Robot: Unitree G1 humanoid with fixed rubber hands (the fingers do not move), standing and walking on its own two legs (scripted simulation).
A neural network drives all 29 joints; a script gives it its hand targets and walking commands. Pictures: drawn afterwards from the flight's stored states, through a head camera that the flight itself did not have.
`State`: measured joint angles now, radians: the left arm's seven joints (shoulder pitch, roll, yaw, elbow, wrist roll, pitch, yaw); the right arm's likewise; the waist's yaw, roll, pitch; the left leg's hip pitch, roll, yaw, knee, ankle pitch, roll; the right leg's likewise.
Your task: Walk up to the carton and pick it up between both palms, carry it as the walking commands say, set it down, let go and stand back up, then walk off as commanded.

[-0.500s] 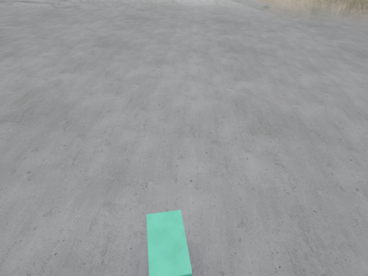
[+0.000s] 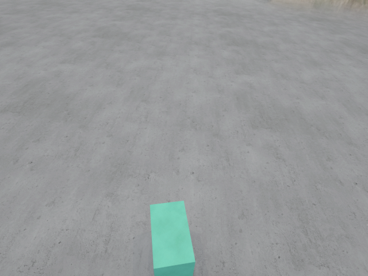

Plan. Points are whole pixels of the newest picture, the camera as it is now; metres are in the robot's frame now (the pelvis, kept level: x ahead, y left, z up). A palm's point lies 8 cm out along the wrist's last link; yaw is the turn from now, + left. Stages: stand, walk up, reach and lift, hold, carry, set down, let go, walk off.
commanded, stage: stand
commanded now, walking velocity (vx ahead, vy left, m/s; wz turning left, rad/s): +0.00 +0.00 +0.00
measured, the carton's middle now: (170, 243) +0.49 +0.04 -0.63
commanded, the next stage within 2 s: walk off in 0.58 s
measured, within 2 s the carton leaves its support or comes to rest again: neither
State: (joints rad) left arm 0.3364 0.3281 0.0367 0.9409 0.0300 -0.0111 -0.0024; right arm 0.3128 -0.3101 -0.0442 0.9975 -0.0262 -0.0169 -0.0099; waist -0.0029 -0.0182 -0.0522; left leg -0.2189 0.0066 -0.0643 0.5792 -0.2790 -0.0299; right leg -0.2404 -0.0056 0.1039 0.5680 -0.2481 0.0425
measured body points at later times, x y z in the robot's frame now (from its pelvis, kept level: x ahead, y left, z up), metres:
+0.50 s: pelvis +0.00 +0.00 +0.01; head -0.04 +0.00 +0.45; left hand +0.07 +0.30 -0.12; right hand +0.06 -0.30 -0.12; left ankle +0.03 +0.14 -0.73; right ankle +0.05 -0.15 -0.73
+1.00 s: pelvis +0.00 -0.02 +0.00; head +0.00 -0.01 +0.45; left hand +0.06 +0.27 -0.14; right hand +0.07 -0.30 -0.13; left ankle +0.03 +0.14 -0.73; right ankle +0.04 -0.15 -0.73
